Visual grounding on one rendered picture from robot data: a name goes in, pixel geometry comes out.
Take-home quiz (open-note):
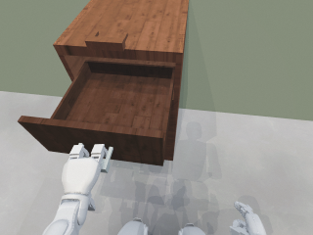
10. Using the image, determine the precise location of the handle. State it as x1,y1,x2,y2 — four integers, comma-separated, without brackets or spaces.
85,36,126,52
78,143,113,173

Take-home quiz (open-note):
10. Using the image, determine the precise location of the robot left forearm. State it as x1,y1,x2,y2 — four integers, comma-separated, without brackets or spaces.
42,193,90,235

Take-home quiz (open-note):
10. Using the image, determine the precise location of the robot right hand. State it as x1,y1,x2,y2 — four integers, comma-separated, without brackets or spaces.
229,201,267,235

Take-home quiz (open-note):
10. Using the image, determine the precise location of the drawer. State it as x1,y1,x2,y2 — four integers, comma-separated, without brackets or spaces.
18,60,176,166

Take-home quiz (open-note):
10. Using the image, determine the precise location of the left robot thigh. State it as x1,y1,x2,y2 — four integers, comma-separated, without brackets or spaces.
117,221,149,235

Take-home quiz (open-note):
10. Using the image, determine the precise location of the robot left hand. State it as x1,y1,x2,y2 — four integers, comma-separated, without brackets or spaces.
62,144,108,212

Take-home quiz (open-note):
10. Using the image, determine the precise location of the cabinet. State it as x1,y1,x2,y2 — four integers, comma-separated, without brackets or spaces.
53,0,189,161

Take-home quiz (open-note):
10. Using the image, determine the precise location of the robot left shin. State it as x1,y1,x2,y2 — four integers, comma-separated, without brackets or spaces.
132,218,142,222

